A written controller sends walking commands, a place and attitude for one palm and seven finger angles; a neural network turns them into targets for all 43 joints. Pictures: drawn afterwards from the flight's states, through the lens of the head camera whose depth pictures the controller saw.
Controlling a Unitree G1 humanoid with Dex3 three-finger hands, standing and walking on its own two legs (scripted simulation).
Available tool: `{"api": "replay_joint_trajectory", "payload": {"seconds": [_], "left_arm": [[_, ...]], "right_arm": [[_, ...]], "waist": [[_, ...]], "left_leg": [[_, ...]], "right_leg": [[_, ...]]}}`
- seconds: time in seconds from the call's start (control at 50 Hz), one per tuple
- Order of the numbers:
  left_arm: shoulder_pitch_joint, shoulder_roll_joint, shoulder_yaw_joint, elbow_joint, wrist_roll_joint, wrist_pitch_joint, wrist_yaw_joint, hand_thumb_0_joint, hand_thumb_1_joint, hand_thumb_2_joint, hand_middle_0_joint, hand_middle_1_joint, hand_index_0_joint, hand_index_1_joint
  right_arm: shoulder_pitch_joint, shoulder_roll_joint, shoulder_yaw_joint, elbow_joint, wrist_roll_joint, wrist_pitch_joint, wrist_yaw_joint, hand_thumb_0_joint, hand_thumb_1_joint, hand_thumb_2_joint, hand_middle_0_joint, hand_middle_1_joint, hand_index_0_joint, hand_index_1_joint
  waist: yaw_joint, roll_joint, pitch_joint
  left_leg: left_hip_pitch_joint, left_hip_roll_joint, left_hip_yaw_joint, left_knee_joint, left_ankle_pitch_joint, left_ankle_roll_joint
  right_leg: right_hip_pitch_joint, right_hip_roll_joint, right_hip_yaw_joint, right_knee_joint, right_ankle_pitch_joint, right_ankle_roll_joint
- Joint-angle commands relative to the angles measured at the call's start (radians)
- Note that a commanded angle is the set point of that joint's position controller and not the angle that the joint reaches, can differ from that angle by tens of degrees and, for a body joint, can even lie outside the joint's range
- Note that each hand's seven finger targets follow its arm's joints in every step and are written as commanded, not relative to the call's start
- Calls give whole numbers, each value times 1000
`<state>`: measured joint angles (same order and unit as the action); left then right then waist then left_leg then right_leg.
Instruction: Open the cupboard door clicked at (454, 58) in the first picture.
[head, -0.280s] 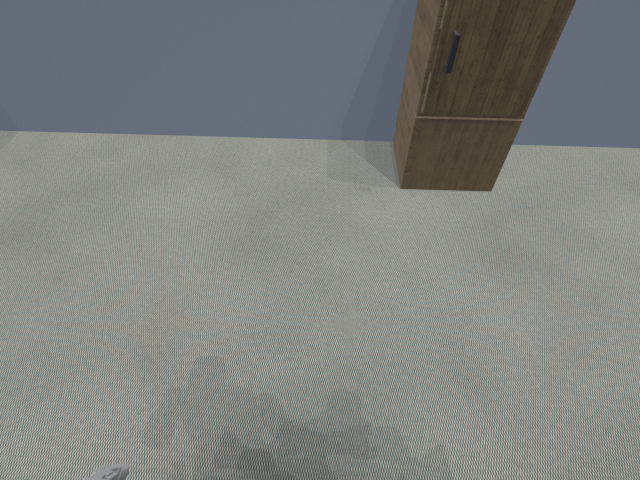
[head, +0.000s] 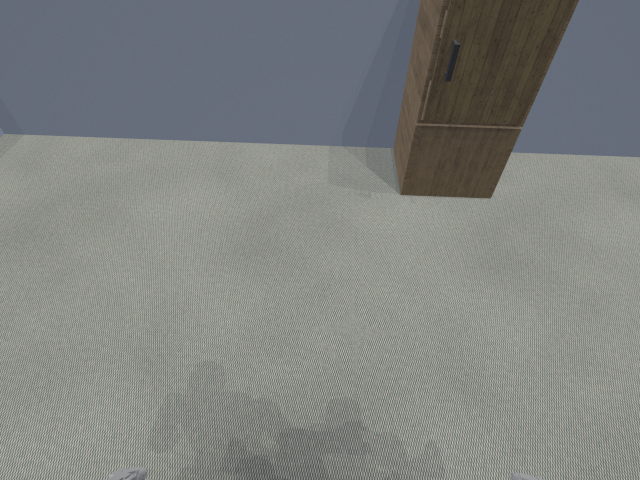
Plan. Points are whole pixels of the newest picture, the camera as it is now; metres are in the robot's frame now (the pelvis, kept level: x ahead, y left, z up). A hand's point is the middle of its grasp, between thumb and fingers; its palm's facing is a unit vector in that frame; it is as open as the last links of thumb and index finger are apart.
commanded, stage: stand and wait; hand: left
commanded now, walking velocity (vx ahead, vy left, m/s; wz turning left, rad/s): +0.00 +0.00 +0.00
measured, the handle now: (451, 60) +1.50 -0.38 -0.09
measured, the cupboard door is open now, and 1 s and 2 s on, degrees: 0 0 0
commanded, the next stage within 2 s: look at it before walking up in 0.54 s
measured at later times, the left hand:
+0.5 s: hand out of the picture +0.06 +0.24 -0.15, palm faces -0.03 -0.94 -0.34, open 7.4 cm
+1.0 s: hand out of the picture +0.06 +0.24 -0.15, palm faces -0.03 -0.94 -0.33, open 7.4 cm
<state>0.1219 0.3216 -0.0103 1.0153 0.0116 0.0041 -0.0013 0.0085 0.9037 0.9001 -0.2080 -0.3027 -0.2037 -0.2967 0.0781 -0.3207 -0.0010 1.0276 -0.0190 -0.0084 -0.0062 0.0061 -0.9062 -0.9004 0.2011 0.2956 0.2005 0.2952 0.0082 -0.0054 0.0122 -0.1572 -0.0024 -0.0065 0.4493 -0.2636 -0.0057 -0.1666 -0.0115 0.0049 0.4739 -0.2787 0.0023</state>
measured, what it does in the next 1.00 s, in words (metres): stands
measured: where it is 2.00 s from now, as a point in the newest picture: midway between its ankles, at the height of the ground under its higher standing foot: outside the picture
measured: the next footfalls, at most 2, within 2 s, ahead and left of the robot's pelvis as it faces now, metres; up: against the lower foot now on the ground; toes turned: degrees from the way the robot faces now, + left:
none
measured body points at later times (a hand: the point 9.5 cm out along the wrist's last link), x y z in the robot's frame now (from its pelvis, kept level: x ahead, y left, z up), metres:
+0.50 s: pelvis -0.01 -0.01 +0.00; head -0.01 -0.01 +0.45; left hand +0.06 +0.29 -0.13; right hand +0.06 -0.31 -0.13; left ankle -0.01 +0.12 -0.74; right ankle -0.01 -0.12 -0.74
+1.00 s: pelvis -0.02 +0.00 +0.01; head -0.01 +0.00 +0.45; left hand +0.06 +0.29 -0.13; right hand +0.06 -0.30 -0.13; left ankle -0.01 +0.12 -0.74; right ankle -0.01 -0.12 -0.74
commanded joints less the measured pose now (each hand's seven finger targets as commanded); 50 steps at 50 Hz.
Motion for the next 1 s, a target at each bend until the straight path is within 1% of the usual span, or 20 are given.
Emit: {"api": "replay_joint_trajectory", "payload": {"seconds": [0.0, 0.04, 0.08, 0.14, 0.16, 0.22, 0.26, 0.3, 0.36, 0.4, 0.5, 0.52, 0.62, 0.64, 0.68, 0.74, 0.94, 0.98], "left_arm": [[-48, 222, 52, -60, -1, -27, 16, 0, 900, 900, -200, -300, -200, -300], [-45, 222, 51, -55, -2, -27, 15, 0, 900, 900, -200, -300, -200, -300], [-42, 221, 50, -47, -2, -27, 14, 0, 900, 900, -200, -300, -200, -300], [-44, 225, 50, -37, -3, -29, 14, 0, 900, 900, -200, -300, -200, -300], [-41, 225, 49, -32, -3, -29, 13, 0, 900, 900, -200, -300, -200, -300], [-38, 228, 49, -22, -3, -30, 12, 0, 900, 900, -200, -300, -200, -300], [-37, 228, 47, -14, -4, -30, 12, 0, 900, 900, -200, -300, -200, -300], [-33, 230, 47, -11, -4, -31, 12, 0, 900, 900, -200, -300, -200, -300], [-33, 231, 46, -1, -4, -30, 11, 0, 900, 900, -200, -300, -200, -300], [-33, 233, 46, -1, -4, -31, 12, 0, 900, 900, -200, -300, -200, -300], [-34, 232, 45, 3, -3, -32, 12, 0, 900, 900, -200, -300, -200, -300], [-37, 232, 45, 3, -3, -31, 12, 0, 900, 900, -200, -300, -200, -300], [-39, 229, 45, 4, -2, -30, 12, 0, 900, 900, -200, -300, -200, -300], [-40, 229, 44, 5, -2, -30, 11, 0, 900, 900, -200, -300, -200, -300], [-41, 228, 44, 3, -1, -29, 11, 0, 900, 900, -200, -300, -200, -300], [-40, 226, 45, 1, -1, -29, 10, 0, 900, 900, -200, -300, -200, -300], [-37, 227, 44, 3, -1, -30, 10, 0, 900, 900, -200, -300, -200, -300], [-34, 228, 44, 5, -1, -30, 10, 0, 900, 900, -200, -300, -200, -300]], "right_arm": [[-43, -213, -44, -61, 5, -27, -12, 0, -900, -900, 200, 300, 200, 300], [-39, -212, -43, -54, 5, -27, -12, 0, -900, -900, 200, 300, 200, 300], [-41, -212, -42, -47, 6, -25, -11, 0, -900, -900, 200, 300, 200, 300], [-32, -214, -41, -34, 7, -24, -10, 0, -900, -900, 200, 300, 200, 300], [-33, -215, -40, -30, 7, -25, -10, 0, -900, -900, 200, 300, 200, 300], [-29, -217, -38, -20, 8, -23, -9, 0, -900, -900, 200, 300, 200, 300], [-25, -219, -38, -10, 8, -24, -8, 0, -900, -900, 200, 300, 200, 300], [-21, -222, -38, -5, 9, -24, -8, 0, -900, -900, 200, 300, 200, 300], [-21, -223, -36, 5, 9, -24, -8, 0, -900, -900, 200, 300, 200, 300], [-17, -223, -36, 9, 10, -22, -7, 0, -900, -900, 200, 300, 200, 300], [-14, -225, -35, 16, 10, -23, -7, 0, -900, -900, 200, 300, 200, 300], [-14, -224, -35, 18, 9, -24, -7, 0, -900, -900, 200, 300, 200, 300], [-15, -225, -35, 17, 9, -26, -7, 0, -900, -900, 200, 300, 200, 300], [-17, -225, -36, 19, 9, -26, -6, 0, -900, -900, 200, 300, 200, 300], [-16, -223, -35, 19, 10, -25, -6, 0, -900, -900, 200, 300, 200, 300], [-16, -225, -36, 17, 9, -26, -5, 0, -900, -900, 200, 300, 200, 300], [-15, -226, -36, 20, 11, -27, -5, 0, -900, -900, 200, 300, 200, 300], [-16, -229, -35, 21, 11, -28, -6, 0, -900, -900, 200, 300, 200, 300]], "waist": [[-7, 8, -66], [-8, -2, -61], [-7, 0, -47], [-9, 0, -49], [-6, 2, -51], [-8, -8, -48], [-6, 1, -46], [-6, -3, -59], [-5, 2, -45], [-5, -15, -45], [-7, -7, -41], [-7, 2, -39], [-6, 1, -39], [-5, 8, -31], [-6, -5, -16], [-6, 2, -20], [-7, 3, -42], [-6, 9, -48]], "left_leg": [[14, 107, -77, -66, 249, 42], [12, 107, -79, -73, 234, 41], [10, 106, -80, -79, 212, 40], [9, 107, -83, -86, 196, 38], [12, 107, -84, -88, 196, 38], [12, 107, -84, -91, 179, 36], [14, 109, -84, -99, 172, 36], [21, 113, -84, -97, 189, 35], [15, 112, -84, -104, 171, 34], [17, 114, -83, -104, 172, 33], [17, 115, -86, -111, 175, 32], [12, 116, -85, -114, 173, 32], [19, 119, -89, -123, 174, 34], [17, 119, -88, -126, 166, 33], [8, 118, -90, -134, 144, 33], [11, 118, -91, -136, 140, 34], [26, 121, -93, -135, 168, 34], [33, 123, -91, -134, 187, 34]], "right_leg": [[19, -104, 86, -81, 248, -39], [19, -106, 91, -90, 237, -39], [10, -108, 95, -103, 220, -39], [14, -108, 101, -112, 201, -40], [16, -108, 102, -115, 201, -40], [14, -109, 107, -127, 184, -41], [12, -111, 108, -132, 173, -41], [22, -109, 105, -128, 193, -41], [15, -111, 111, -137, 173, -40], [14, -112, 111, -141, 174, -41], [12, -108, 116, -144, 175, -41], [16, -110, 113, -144, 172, -40], [12, -106, 110, -145, 166, -37], [6, -106, 110, -148, 158, -36], [-2, -104, 112, -155, 133, -35], [-5, -103, 112, -158, 120, -35], [9, -104, 109, -154, 154, -34], [16, -105, 107, -151, 177, -34]]}}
